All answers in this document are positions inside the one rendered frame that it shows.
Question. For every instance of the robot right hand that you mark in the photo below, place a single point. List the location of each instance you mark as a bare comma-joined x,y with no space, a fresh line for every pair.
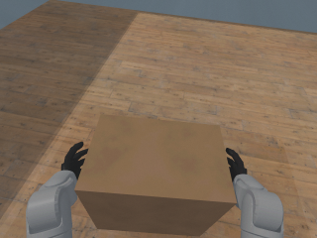
237,166

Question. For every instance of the robot left hand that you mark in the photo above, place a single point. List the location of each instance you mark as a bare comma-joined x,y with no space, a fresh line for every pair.
71,160

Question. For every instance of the robot right forearm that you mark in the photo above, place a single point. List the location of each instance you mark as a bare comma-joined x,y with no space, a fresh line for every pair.
261,211

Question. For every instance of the carton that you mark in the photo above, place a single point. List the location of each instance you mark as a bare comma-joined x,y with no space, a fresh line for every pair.
155,176

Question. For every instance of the robot left forearm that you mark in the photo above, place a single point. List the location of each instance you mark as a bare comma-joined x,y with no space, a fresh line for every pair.
48,212

